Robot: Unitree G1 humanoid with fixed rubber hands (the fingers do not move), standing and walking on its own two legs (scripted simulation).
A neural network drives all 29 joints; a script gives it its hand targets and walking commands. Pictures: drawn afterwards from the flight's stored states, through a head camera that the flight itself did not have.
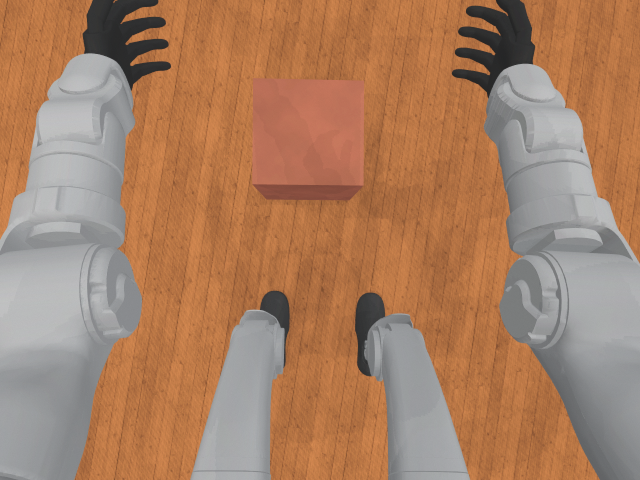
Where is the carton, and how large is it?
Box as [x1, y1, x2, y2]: [252, 78, 363, 199]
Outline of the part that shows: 253,78 252,184 267,199 349,199 363,185 363,81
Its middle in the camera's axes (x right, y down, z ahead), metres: -0.03 -0.20 +0.85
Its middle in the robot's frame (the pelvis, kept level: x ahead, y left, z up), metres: +0.57 +0.04 -0.53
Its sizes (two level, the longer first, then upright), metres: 0.210 0.200 0.250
